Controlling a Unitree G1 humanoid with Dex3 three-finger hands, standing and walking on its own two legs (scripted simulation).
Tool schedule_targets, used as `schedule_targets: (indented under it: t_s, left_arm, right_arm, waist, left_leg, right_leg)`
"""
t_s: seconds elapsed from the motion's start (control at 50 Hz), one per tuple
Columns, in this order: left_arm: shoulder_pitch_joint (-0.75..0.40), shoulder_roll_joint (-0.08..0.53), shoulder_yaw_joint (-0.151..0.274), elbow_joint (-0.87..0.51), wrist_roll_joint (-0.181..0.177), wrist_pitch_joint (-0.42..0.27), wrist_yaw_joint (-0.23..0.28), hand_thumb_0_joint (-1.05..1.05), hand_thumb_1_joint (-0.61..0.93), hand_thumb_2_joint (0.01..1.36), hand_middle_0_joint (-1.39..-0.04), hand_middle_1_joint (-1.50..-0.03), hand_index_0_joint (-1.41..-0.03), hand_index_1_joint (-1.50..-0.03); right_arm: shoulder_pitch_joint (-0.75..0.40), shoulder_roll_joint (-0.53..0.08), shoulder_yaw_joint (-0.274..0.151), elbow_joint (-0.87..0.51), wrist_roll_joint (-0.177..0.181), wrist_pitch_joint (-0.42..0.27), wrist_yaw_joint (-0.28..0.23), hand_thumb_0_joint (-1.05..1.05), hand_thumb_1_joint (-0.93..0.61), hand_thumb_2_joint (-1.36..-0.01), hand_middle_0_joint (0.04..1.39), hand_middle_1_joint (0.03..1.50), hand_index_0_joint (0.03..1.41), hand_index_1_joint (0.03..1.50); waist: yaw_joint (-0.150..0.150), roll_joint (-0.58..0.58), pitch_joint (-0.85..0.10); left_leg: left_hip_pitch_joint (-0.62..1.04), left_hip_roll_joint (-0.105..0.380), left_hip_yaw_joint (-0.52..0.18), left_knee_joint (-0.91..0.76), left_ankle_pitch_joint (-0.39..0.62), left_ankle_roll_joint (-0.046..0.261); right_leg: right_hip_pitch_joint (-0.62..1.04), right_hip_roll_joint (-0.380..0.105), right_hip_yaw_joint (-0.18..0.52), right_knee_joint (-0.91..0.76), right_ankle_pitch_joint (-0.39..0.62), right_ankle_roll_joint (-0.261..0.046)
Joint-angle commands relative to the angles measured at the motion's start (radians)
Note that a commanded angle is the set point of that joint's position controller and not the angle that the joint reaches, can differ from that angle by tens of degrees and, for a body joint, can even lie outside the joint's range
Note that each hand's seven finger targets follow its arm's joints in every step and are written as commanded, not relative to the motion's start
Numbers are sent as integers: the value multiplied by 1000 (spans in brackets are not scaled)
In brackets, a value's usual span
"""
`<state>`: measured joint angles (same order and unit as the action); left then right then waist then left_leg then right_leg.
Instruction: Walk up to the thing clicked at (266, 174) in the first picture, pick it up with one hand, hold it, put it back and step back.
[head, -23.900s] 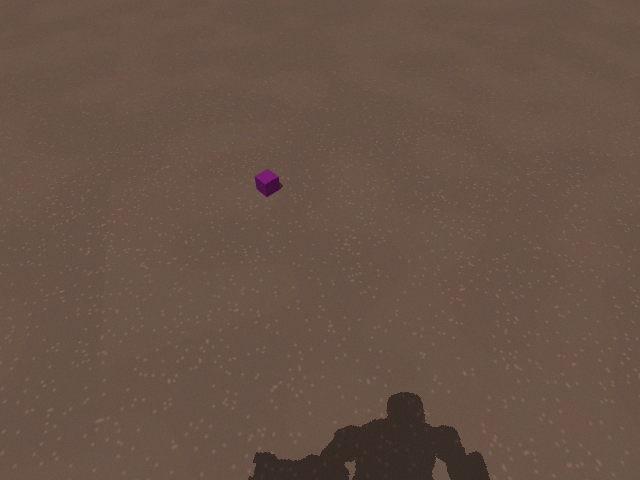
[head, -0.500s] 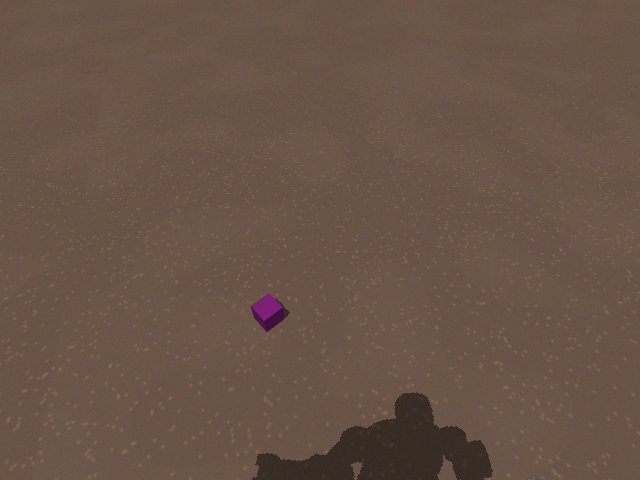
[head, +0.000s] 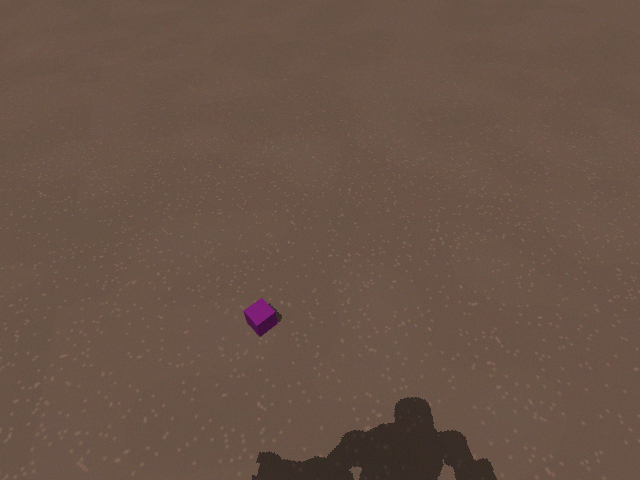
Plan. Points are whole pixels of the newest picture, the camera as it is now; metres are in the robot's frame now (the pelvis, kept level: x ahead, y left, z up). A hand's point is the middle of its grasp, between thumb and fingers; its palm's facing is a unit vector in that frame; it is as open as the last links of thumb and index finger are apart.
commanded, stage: stand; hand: left
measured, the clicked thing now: (260, 317) +0.77 +0.25 -0.74
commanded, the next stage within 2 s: walk up in 0.30 s
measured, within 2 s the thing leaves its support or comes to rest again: neither
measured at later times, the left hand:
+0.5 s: hand out of the picture +0.06 +0.29 -0.15, palm faces +0.05 -0.93 -0.35, open 7.4 cm
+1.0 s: hand (112, 424) +0.24 +0.34 -0.16, palm faces -0.10 -0.93 -0.34, open 7.4 cm
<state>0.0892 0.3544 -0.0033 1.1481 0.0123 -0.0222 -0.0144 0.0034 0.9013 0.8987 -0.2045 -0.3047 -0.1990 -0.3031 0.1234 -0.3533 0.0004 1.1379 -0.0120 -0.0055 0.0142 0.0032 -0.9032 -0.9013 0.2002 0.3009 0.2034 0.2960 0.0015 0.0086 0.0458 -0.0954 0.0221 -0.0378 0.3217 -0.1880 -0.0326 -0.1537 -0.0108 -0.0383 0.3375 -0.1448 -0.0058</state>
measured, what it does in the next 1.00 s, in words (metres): walks ahead: left foot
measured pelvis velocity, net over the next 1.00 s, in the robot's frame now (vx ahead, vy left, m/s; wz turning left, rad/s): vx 0.17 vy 0.06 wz -0.03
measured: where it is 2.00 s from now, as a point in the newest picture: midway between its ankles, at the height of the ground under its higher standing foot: (328, 473)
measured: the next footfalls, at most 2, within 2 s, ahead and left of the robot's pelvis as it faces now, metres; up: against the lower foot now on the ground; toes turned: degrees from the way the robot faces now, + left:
left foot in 0.62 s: +0.15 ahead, +0.18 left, +0.00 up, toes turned +5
right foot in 1.08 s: +0.35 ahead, -0.09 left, +0.00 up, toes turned -5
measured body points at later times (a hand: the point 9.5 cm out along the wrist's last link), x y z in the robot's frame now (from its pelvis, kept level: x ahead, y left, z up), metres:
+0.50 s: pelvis +0.02 +0.02 +0.00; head +0.03 +0.02 +0.45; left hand +0.05 +0.34 -0.13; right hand +0.09 -0.31 -0.12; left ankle +0.04 +0.15 -0.71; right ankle +0.03 -0.11 -0.75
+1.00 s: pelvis +0.17 +0.06 -0.01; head +0.19 +0.07 +0.44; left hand +0.24 +0.39 -0.13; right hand +0.18 -0.25 -0.12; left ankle +0.11 +0.18 -0.75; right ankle +0.29 -0.10 -0.72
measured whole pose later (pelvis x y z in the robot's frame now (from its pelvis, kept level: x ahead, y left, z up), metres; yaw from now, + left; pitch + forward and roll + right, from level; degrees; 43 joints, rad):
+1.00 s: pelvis +0.17 +0.06 -0.01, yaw -2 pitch -3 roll +1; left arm 0.26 0.44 0.07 0.94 0.03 0.00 -0.09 0.01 0.90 0.90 -0.20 -0.30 -0.20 -0.30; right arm 0.38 -0.37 -0.06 0.89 -0.02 -0.08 0.04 0.00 -0.90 -0.90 0.20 0.30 0.21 0.30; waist -0.02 -0.05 0.09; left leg -0.03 0.01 0.11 0.41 -0.32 0.01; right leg -0.48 -0.08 0.04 0.71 -0.18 -0.01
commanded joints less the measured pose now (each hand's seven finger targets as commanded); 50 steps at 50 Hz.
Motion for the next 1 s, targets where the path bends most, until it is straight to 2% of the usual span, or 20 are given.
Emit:
schedule_targets:
  t_s: [0.0,0.26,0.28,0.3,0.32,0.34,0.36,0.42,0.5,0.54,0.56,0.58,0.6,0.62,0.64,0.66,0.7,0.72,0.82,0.98]
  left_arm:
    - [-38,221,42,-53,-5,-16,16,0,900,900,-200,-300,-200,-300]
    - [-31,217,40,-56,-7,-14,13,0,900,900,-200,-300,-200,-300]
    - [40,274,100,-106,9,-22,-7,0,900,900,-200,-300,-200,-300]
    - [89,290,112,-88,18,-20,-12,0,900,900,-200,-300,-200,-300]
    - [132,306,126,-85,26,-20,-14,0,900,900,-200,-300,-200,-300]
    - [139,338,142,-98,28,-24,-12,0,900,900,-200,-300,-200,-300]
    - [136,350,152,-129,29,-33,-8,0,900,900,-200,-300,-200,-300]
    - [148,311,147,-155,27,-42,-7,0,900,900,-200,-300,-200,-300]
    - [49,320,145,-232,29,-37,-25,0,900,900,-200,-300,-200,-300]
    - [-28,314,139,-273,25,-29,-31,0,900,900,-200,-300,-200,-300]
    - [-34,282,131,-284,22,-21,-33,0,900,900,-200,-300,-200,-300]
    - [8,226,115,-286,24,-14,-32,0,900,900,-200,-300,-200,-300]
    - [77,152,90,-291,20,-8,-31,0,900,900,-200,-300,-200,-300]
    - [146,155,86,-282,13,1,-27,0,900,900,-200,-300,-200,-300]
    - [178,254,108,-263,6,6,-21,0,900,900,-200,-300,-200,-300]
    - [183,276,108,-256,2,7,-22,0,900,900,-200,-300,-200,-300]
    - [242,301,121,-210,-5,2,-28,0,900,900,-200,-300,-200,-300]
    - [267,298,125,-196,-3,1,-32,0,900,900,-200,-300,-200,-300]
    - [192,268,120,-250,10,2,-51,0,900,900,-200,-300,-200,-300]
    - [50,201,104,-344,9,-19,-68,0,900,900,-200,-300,-200,-300]
  right_arm:
    - [-35,-207,-31,-58,2,-25,-16,0,-900,-900,200,300,200,300]
    - [-31,-212,-29,-61,4,-26,-18,0,-900,-900,200,300,200,300]
    - [41,-273,-75,-106,-9,-37,0,0,-900,-900,200,300,200,300]
    - [39,-277,-82,-111,-19,-34,8,0,-900,-900,200,300,200,300]
    - [2,-261,-81,-132,-25,-28,12,0,-900,-900,200,300,200,300]
    - [-30,-239,-82,-156,-28,-22,16,0,-900,-900,200,300,200,300]
    - [-34,-243,-88,-176,-33,-24,17,0,-900,-900,200,300,200,300]
    - [-25,-231,-101,-191,-27,-45,27,0,-900,-900,200,300,200,300]
    - [95,-223,-123,-195,-27,-37,51,0,-900,-900,200,300,200,300]
    - [228,-226,-139,-169,-21,-41,46,0,-900,-900,200,300,200,300]
    - [314,-234,-153,-138,-24,-46,38,0,-900,-900,200,300,200,300]
    - [397,-265,-171,-112,-30,-52,25,0,-900,-900,200,300,200,300]
    - [454,-342,-187,-116,-47,-56,11,0,-900,-900,200,300,200,300]
    - [341,-381,-183,-181,-54,-67,2,0,-900,-900,200,300,200,300]
    - [193,-423,-184,-235,-32,-69,0,0,-900,-900,200,300,200,300]
    - [144,-419,-176,-248,-17,-72,3,0,-900,-900,200,300,200,300]
    - [100,-343,-151,-273,-15,-84,3,0,-900,-900,200,300,200,300]
    - [112,-320,-146,-281,-12,-91,3,0,-900,-900,200,300,200,300]
    - [203,-310,-144,-289,-3,-108,0,0,-900,-900,200,300,200,300]
    - [257,-312,-136,-333,-2,-93,1,0,-900,-900,200,300,200,300]
  waist:
    - [4,-4,-59]
    - [5,-5,-68]
    - [11,-30,-170]
    - [38,-32,-88]
    - [65,-92,-20]
    - [82,-206,39]
    - [82,-161,90]
    - [71,-96,73]
    - [-4,-182,29]
    - [-88,-177,14]
    - [-125,-91,-12]
    - [-150,56,-51]
    - [-169,319,-38]
    - [-97,278,5]
    - [-51,171,61]
    - [-30,157,117]
    - [16,144,125]
    - [12,147,107]
    - [-16,90,109]
    - [-52,120,70]
  left_leg:
    - [-66,100,-72,-61,61,41]
    - [-40,102,-69,-54,75,40]
    - [-48,47,-40,48,-331,107]
    - [-213,37,-48,93,-501,111]
    - [-370,-3,11,199,-497,92]
    - [-460,-25,69,441,-377,68]
    - [-539,35,3,496,-304,63]
    - [-511,76,-28,454,-271,63]
    - [-231,57,46,364,-217,51]
    - [-6,59,74,238,-36,46]
    - [128,16,108,203,13,35]
    - [273,2,69,183,-44,40]
    - [250,169,-217,-9,-416,84]
    - [92,351,-594,-175,-713,144]
    - [-77,393,-620,-235,-792,200]
    - [-155,399,-578,-238,-764,230]
    - [-152,292,-360,-192,-566,191]
    - [-116,257,-275,-167,-463,177]
    - [-59,254,-137,-162,-215,213]
    - [8,219,22,6,243,206]
  right_leg:
    - [76,-126,114,-58,55,-15]
    - [56,-122,118,-61,59,-16]
    - [122,-73,108,-8,-385,-58]
    - [126,-104,180,-27,-594,-84]
    - [163,-169,288,-115,-709,-114]
    - [140,-308,439,-243,-769,-170]
    - [146,-377,485,-257,-676,-226]
    - [181,-313,364,-209,-371,-228]
    - [-71,-230,214,-185,-451,-176]
    - [-245,-202,139,-78,-458,-149]
    - [-327,-142,73,68,-476,-123]
    - [-438,-75,24,287,-500,-100]
    - [-556,62,-14,619,-536,-76]
    - [-603,88,129,800,-436,-56]
    - [-519,24,202,798,-363,-59]
    - [-487,-21,207,793,-313,-60]
    - [-438,-41,207,756,-206,-38]
    - [-426,-42,192,713,-168,-34]
    - [-425,-55,154,566,-84,17]
    - [-290,-49,1,266,-29,-23]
